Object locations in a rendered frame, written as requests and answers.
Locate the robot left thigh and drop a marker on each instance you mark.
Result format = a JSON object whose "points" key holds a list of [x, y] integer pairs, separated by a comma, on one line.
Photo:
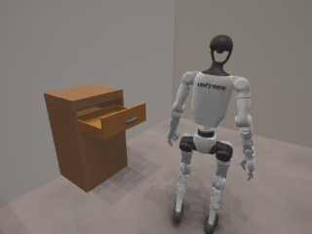
{"points": [[186, 150]]}

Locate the robot left hand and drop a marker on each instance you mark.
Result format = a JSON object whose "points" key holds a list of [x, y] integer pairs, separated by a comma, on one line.
{"points": [[172, 136]]}

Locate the robot left forearm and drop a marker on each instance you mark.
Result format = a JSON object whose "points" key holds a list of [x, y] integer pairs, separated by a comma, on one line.
{"points": [[175, 117]]}

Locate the drawer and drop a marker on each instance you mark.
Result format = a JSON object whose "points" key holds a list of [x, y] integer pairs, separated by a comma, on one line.
{"points": [[108, 121]]}

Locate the robot right upper arm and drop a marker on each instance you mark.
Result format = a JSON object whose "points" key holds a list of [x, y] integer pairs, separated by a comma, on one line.
{"points": [[242, 86]]}

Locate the robot right forearm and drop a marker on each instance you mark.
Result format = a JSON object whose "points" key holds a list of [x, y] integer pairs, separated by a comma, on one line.
{"points": [[247, 139]]}

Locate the robot left upper arm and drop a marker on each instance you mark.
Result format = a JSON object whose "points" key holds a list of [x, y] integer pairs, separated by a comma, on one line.
{"points": [[184, 88]]}

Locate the robot right hand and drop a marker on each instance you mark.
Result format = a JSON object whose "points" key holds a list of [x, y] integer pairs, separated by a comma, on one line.
{"points": [[250, 166]]}

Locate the robot left foot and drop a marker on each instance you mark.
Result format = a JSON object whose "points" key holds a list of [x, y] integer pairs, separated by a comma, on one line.
{"points": [[177, 215]]}

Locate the cabinet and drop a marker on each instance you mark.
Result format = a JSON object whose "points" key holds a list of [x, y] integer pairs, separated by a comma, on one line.
{"points": [[85, 160]]}

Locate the handle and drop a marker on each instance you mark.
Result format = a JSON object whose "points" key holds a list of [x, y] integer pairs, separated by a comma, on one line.
{"points": [[129, 122]]}

